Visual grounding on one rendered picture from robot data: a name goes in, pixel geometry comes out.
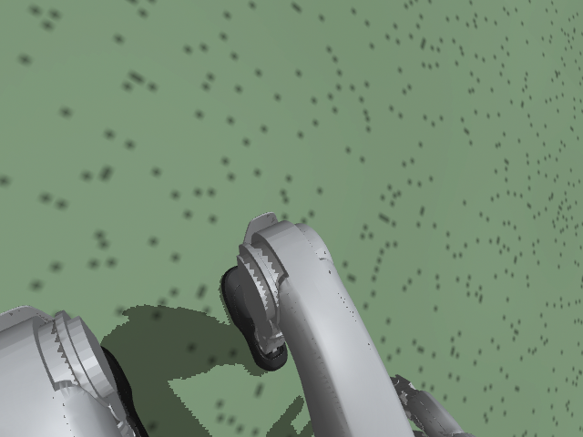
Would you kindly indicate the right robot foot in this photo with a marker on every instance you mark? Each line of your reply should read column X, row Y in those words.
column 233, row 297

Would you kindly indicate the right robot hand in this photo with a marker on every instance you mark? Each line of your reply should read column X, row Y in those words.
column 425, row 411

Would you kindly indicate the left robot foot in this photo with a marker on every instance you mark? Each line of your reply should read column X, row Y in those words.
column 125, row 394

